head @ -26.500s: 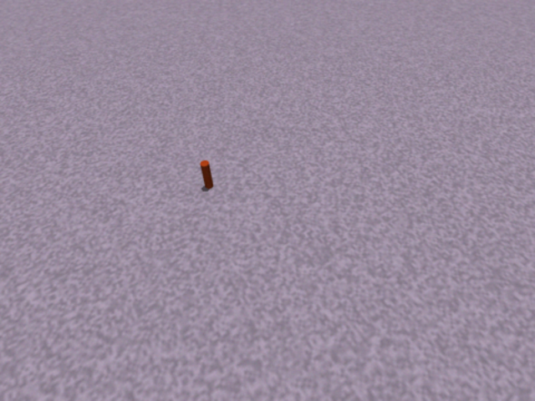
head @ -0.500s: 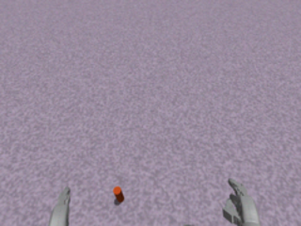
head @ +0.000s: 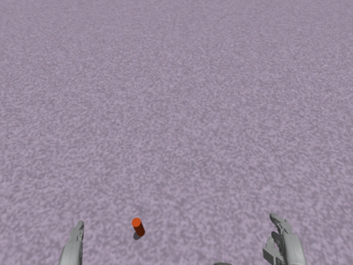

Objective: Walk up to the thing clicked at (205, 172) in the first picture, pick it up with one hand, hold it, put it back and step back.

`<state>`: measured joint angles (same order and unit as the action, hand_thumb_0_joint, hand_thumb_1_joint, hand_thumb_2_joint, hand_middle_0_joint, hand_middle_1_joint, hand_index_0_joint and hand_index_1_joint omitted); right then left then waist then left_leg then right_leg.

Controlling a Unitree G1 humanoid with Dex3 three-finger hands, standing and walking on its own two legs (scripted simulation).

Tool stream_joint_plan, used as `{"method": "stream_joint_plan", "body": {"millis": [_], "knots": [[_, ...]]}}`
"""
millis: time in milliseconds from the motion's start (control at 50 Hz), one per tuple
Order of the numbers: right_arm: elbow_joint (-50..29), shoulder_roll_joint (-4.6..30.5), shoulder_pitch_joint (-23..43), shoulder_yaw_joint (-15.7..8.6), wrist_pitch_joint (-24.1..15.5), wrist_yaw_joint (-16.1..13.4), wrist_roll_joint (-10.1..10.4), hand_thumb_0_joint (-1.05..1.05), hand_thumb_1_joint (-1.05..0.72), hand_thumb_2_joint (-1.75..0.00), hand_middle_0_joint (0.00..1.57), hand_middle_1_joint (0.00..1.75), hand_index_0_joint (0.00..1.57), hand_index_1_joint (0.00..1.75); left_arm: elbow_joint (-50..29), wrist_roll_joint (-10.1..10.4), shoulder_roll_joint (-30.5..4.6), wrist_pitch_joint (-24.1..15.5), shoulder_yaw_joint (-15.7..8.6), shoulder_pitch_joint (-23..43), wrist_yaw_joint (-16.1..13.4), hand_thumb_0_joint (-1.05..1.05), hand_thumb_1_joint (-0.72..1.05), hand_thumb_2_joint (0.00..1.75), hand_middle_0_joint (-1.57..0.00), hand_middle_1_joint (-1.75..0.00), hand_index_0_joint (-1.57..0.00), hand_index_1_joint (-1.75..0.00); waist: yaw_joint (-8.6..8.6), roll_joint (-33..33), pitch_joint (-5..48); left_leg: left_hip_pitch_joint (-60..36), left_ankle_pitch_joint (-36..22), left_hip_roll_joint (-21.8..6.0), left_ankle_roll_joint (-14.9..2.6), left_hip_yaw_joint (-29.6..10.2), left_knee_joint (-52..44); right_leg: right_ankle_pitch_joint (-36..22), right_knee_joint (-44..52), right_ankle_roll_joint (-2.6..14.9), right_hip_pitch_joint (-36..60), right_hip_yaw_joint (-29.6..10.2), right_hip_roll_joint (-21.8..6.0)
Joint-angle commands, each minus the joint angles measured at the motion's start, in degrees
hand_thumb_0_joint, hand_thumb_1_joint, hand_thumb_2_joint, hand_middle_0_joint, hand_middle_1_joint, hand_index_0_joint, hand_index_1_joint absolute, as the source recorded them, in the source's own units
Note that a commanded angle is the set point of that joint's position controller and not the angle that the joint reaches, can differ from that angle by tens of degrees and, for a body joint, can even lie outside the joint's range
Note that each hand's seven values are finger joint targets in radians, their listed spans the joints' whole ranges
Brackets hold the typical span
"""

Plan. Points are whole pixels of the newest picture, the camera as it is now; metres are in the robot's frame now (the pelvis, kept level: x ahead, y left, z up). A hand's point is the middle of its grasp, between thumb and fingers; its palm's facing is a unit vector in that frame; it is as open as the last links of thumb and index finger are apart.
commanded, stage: home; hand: left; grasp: from the side
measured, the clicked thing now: (138, 227) +0.41 +0.20 -0.64
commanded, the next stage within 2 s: stand in 0.78 s
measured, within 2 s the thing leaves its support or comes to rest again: neither
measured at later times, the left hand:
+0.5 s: hand (97, 263) +0.16 +0.19 -0.06, palm faces +0.11 -0.95 -0.28, open 17.5 cm
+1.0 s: hand (95, 257) +0.17 +0.19 -0.06, palm faces +0.10 -0.95 -0.28, open 17.0 cm
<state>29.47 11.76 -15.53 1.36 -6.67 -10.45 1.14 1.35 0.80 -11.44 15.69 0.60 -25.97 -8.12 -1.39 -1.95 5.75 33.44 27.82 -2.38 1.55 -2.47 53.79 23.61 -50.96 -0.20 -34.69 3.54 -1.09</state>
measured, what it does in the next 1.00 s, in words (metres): stands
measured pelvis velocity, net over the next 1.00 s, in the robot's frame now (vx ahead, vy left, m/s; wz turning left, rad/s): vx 0.01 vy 0.01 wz -0.01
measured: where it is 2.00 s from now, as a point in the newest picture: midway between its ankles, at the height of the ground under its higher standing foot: outside the picture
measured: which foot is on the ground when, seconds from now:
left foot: down 0.00-1.00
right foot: down 0.00-1.00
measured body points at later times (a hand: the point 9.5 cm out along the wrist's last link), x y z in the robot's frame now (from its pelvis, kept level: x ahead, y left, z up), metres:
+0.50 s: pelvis +0.00 +0.00 +0.00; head +0.02 +0.01 +0.45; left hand +0.15 +0.24 -0.04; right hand +0.16 -0.23 -0.07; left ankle -0.01 +0.13 -0.69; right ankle +0.02 -0.12 -0.69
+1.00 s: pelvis +0.01 +0.01 +0.00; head +0.03 +0.02 +0.45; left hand +0.16 +0.24 -0.04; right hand +0.17 -0.23 -0.07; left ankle -0.01 +0.13 -0.69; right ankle +0.02 -0.12 -0.69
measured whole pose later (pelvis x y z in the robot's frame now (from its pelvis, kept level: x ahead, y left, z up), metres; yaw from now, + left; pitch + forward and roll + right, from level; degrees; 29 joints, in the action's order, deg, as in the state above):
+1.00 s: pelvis +0.01 +0.01 +0.00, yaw +0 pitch +7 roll -2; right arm 30.1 11.3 -15.4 1.4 -7.5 -10.4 0.7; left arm 0.9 0.5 -11.6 15.5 0.5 -26.1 -8.1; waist -1.0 -1.8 5.9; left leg 32.9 28.7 -2.2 0.7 -2.0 54.4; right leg 23.7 -50.4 -1.1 -33.7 3.0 -1.2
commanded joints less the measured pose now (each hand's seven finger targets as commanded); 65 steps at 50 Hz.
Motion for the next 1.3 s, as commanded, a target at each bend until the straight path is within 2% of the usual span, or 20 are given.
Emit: {"method": "stream_joint_plan", "body": {"millis": [0, 80, 120, 220, 280, 340, 420, 480, 520, 600, 640, 700, 860, 900, 920, 1080, 1200, 1220, 1240, 1280], "knots": [[-9.2, 6.3, 4.0, -2.3, -3.4, -0.7, -0.5, 0.00, -0.90, -0.90, 0.20, 0.30, 0.20, 0.30, -10.3, -0.4, -6.0, -2.9, -3.3, 2.0, -0.4, 0.00, -0.55, 0.06, -0.05, -0.06, -0.05, -0.06, 0.01, 0.0, 6.0, -1.1, -11.7, 2.6, -1.86, 2.3, -8.4, -9.3, 8.3, 0.38, 6.9, 0.0, 1.4], [-8.8, 6.4, 4.0, -2.5, -3.5, -0.8, -0.5, 0.00, -0.90, -0.90, 0.20, 0.30, 0.20, 0.30, -11.1, -0.5, -6.5, -3.2, -3.7, 2.9, -0.5, 0.00, -0.57, 0.05, -0.05, -0.05, -0.05, -0.05, -0.21, 1.1, 6.3, -1.7, -11.9, 2.4, -1.89, 2.3, -8.5, -9.3, 8.4, 0.39, 7.0, 0.1, 1.5], [-9.2, 6.3, 4.2, -2.3, -3.6, -0.7, -0.5, 0.00, -0.90, -0.90, 0.20, 0.30, 0.20, 0.30, -9.2, -0.5, -5.3, -3.0, -2.7, 1.5, -0.3, 0.00, -0.57, 0.04, -0.05, -0.05, -0.05, -0.05, -0.46, 1.4, 4.5, -0.5, -10.6, 2.5, -1.94, 2.2, -8.7, -8.1, 8.7, 0.34, 6.2, 0.2, 1.5], [-9.1, 6.3, 4.2, -2.4, -3.7, -0.7, -0.6, 0.00, -0.90, -0.90, 0.20, 0.30, 0.20, 0.30, -9.7, -0.5, -5.6, -3.2, -3.0, 2.5, -0.3, 0.00, -0.56, 0.05, -0.05, -0.06, -0.05, -0.06, -0.17, 0.5, 4.1, -0.2, -8.6, 2.4, -1.89, 2.0, -9.5, -6.2, 8.7, 0.45, 6.1, 0.3, 1.6], [-9.1, 6.3, 4.1, -2.4, -3.8, -0.8, -0.6, 0.00, -0.90, -0.90, 0.20, 0.30, 0.20, 0.30, -10.1, -0.6, -5.9, -3.2, -3.2, 1.8, -0.3, 0.00, -0.58, 0.04, -0.05, -0.05, -0.05, -0.05, 0.13, 0.9, 5.4, -0.7, -9.9, 2.5, -1.92, 2.2, -9.2, -7.2, 8.8, 0.46, 6.7, 0.2, 1.6], [-9.2, 6.1, 4.3, -2.3, -4.0, -0.7, -0.6, 0.00, -0.90, -0.90, 0.20, 0.30, 0.20, 0.30, -10.4, -0.5, -5.9, -3.3, -3.5, 2.2, -0.3, 0.00, -0.57, 0.05, -0.05, -0.05, -0.05, -0.05, 0.18, 0.3, 4.7, -0.3, -8.2, 2.5, -1.88, 2.1, -9.5, -5.7, 8.9, 0.52, 6.3, 0.3, 1.6], [-9.3, 6.2, 4.2, -2.3, -4.0, -0.8, -0.6, 0.00, -0.90, -0.90, 0.20, 0.30, 0.20, 0.30, -10.5, -0.6, -5.9, -3.5, -3.4, 1.6, -0.4, 0.00, -0.57, 0.05, -0.05, -0.05, -0.05, -0.05, 0.15, 0.6, 6.0, -0.9, -10.5, 2.3, -1.82, 1.9, -9.2, -7.6, 8.3, 0.63, 6.9, 0.4, 1.7], [-9.0, 6.0, 4.1, -2.3, -4.1, -0.8, -0.7, 0.00, -0.90, -0.90, 0.20, 0.30, 0.20, 0.30, -10.6, -0.7, -5.5, -3.5, -2.8, 2.5, -0.3, 0.00, -0.58, 0.04, -0.05, -0.05, -0.05, -0.05, -0.14, 0.2, 4.7, -0.5, -8.7, 2.4, -1.81, 2.0, -9.5, -6.2, 8.6, 0.54, 6.2, 0.5, 1.7], [-8.9, 6.1, 3.8, -2.4, -4.2, -0.9, -0.7, 0.00, -0.90, -0.90, 0.20, 0.30, 0.20, 0.30, -10.7, -0.7, -5.7, -3.6, -3.2, 1.7, -0.4, 0.00, -0.59, 0.03, -0.05, -0.05, -0.05, -0.05, 0.08, -0.7, 6.0, -1.3, -10.2, 2.2, -1.67, 1.8, -9.4, -7.3, 8.2, 0.66, 6.5, 0.4, 1.8], [-8.8, 6.1, 3.9, -2.3, -4.3, -0.8, -0.7, 0.00, -0.90, -0.90, 0.20, 0.30, 0.20, 0.30, -10.2, -0.7, -5.4, -3.5, -3.0, 1.5, -0.4, 0.00, -0.59, 0.03, -0.05, -0.05, -0.05, -0.05, -0.02, 1.3, 4.9, -0.8, -9.9, 2.4, -1.87, 2.1, -8.9, -7.3, 8.7, 0.42, 6.4, 0.4, 1.7], [-8.7, 6.1, 3.7, -2.3, -4.3, -0.8, -0.7, 0.00, -0.90, -0.90, 0.20, 0.30, 0.20, 0.30, -10.6, -0.7, -5.7, -3.4, -3.3, 1.6, -0.4, 0.00, -0.58, 0.04, -0.05, -0.05, -0.05, -0.05, 0.16, -0.1, 5.0, -0.8, -10.8, 2.4, -1.76, 2.1, -8.9, -8.1, 8.4, 0.50, 6.5, 0.4, 1.7], [-8.9, 6.1, 3.7, -2.4, -4.2, -0.8, -0.7, 0.00, -0.90, -0.90, 0.20, 0.30, 0.20, 0.30, -11.9, -0.7, -5.8, -3.5, -3.3, 1.0, -0.4, 0.00, -0.57, 0.04, -0.05, -0.05, -0.05, -0.05, 0.29, -0.1, 7.2, -2.0, -12.7, 2.3, -1.69, 2.0, -8.6, -9.6, 8.0, 0.63, 7.5, 0.3, 1.7], [-8.4, 6.4, 3.4, -2.6, -4.1, -0.7, -0.8, 0.00, -0.90, -0.90, 0.20, 0.30, 0.20, 0.30, -10.8, -0.7, -5.6, -3.1, -3.0, 0.9, -0.3, 0.00, -0.58, 0.04, -0.05, -0.05, -0.05, -0.05, 0.04, -0.1, 6.3, -2.1, -15.4, 1.9, -1.40, 1.7, -8.8, -11.6, 7.3, 0.74, 7.4, 0.9, 2.1], [-8.2, 6.4, 3.2, -2.6, -4.1, -0.6, -0.8, 0.00, -0.90, -0.90, 0.20, 0.30, 0.20, 0.30, -10.7, -0.7, -5.6, -3.1, -3.1, 1.5, -0.3, 0.00, -0.42, 0.20, -0.20, -0.21, -0.20, -0.21, 0.14, -0.7, 5.7, -1.8, -15.6, 1.9, -1.30, 1.7, -8.9, -11.7, 7.1, 0.79, 7.1, 0.8, 2.0], [-8.3, 6.4, 3.2, -2.6, -4.0, -0.6, -0.8, 0.00, -0.90, -0.90, 0.20, 0.30, 0.20, 0.30, -10.8, -0.7, -5.5, -3.2, -2.9, 1.0, -0.3, 0.00, -0.34, 0.28, -0.20, -0.29, -0.20, -0.29, 0.30, -1.2, 6.0, -2.4, -15.7, 1.8, -1.15, 1.5, -9.2, -11.5, 6.9, 0.90, 7.1, 0.9, 2.1], [-8.6, 6.5, 3.3, -2.7, -4.0, -0.4, -0.7, 0.00, -0.90, -0.90, 0.20, 0.30, 0.20, 0.30, -9.9, -0.8, -5.3, -3.1, -2.9, 0.8, -0.2, 0.00, 0.30, 0.90, -0.20, -0.30, -0.20, -0.30, 0.09, 0.2, 6.0, -2.4, -15.0, 1.7, -1.25, 1.5, -9.2, -10.8, 7.1, 0.82, 7.1, 1.0, 2.2], [-8.9, 6.3, 3.7, -2.5, -4.1, -0.5, -0.8, 0.00, -0.90, -0.90, 0.20, 0.30, 0.20, 0.30, -11.0, -0.8, -5.4, -3.2, -2.8, 1.7, -0.2, 0.00, 0.78, 0.90, -0.20, -0.30, -0.20, -0.30, -0.04, 0.5, 5.5, -1.9, -13.1, 1.9, -1.57, 1.8, -9.1, -9.8, 7.8, 0.65, 6.9, 0.7, 1.9], [3.2, 14.9, 6.9, -5.0, 0.0, 2.9, -7.1, 0.00, -0.90, -0.90, 0.20, 0.30, 0.20, 0.30, 9.1, -6.1, -12.6, -10.1, -5.5, 11.2, 2.5, 0.00, 0.86, 0.90, -0.20, -0.30, -0.20, -0.30, 2.44, 4.8, -2.0, -3.1, -21.8, 0.1, -3.30, -1.6, -10.7, -14.2, 9.3, 3.66, 13.8, -4.3, -2.9], [6.0, 14.6, 5.3, -5.6, 1.7, 4.6, -7.5, 0.00, -0.90, -0.90, 0.20, 0.30, 0.20, 0.30, 14.4, -6.7, -13.7, -12.5, -6.0, 9.1, 4.1, 0.00, 0.90, 0.90, -0.20, -0.30, -0.20, -0.30, 2.52, 6.2, 1.2, -5.9, -21.6, -0.1, -4.71, 0.0, -9.8, -16.4, 10.0, 5.04, 14.5, -6.5, -4.2], [6.8, 14.0, 4.4, -5.8, 2.8, 6.5, -6.0, 0.00, -0.90, -0.90, 0.20, 0.30, 0.20, 0.30, 19.2, -5.5, -15.3, -15.5, -5.4, 9.4, 5.6, 0.00, 0.90, 0.90, -0.20, -0.30, -0.20, -0.30, 1.58, 4.1, 2.9, -9.2, -19.6, 0.4, -5.21, -1.1, -11.1, -17.3, 10.8, 5.69, 15.7, -8.3, -4.9]]}}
